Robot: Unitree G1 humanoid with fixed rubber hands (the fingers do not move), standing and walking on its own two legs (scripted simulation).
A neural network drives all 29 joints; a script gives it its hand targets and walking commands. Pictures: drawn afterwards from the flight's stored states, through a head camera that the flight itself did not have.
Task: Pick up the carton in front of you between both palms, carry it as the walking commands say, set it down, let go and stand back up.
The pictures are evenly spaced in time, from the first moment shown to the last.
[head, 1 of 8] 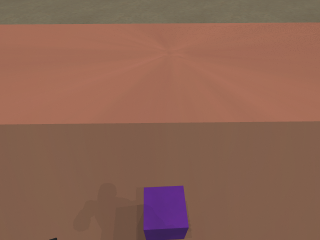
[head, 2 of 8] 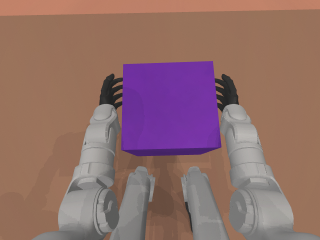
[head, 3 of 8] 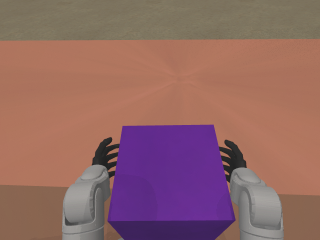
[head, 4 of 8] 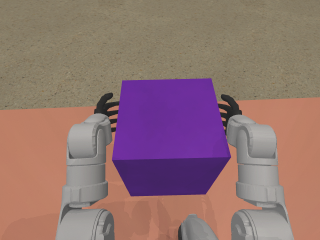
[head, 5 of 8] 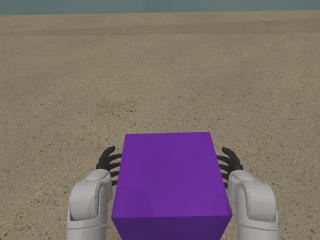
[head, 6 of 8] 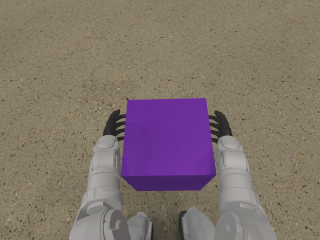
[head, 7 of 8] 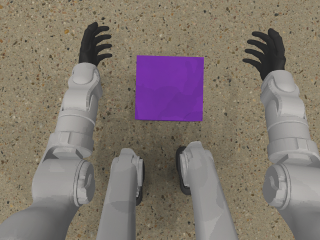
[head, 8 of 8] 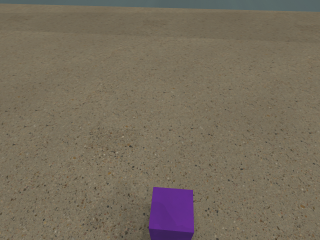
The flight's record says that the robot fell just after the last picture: no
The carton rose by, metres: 0.68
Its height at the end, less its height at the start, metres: -0.38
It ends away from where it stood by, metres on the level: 5.40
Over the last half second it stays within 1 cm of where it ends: yes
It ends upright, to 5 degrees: yes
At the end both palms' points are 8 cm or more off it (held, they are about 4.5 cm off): yes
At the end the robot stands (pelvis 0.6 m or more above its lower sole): yes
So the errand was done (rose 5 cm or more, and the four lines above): yes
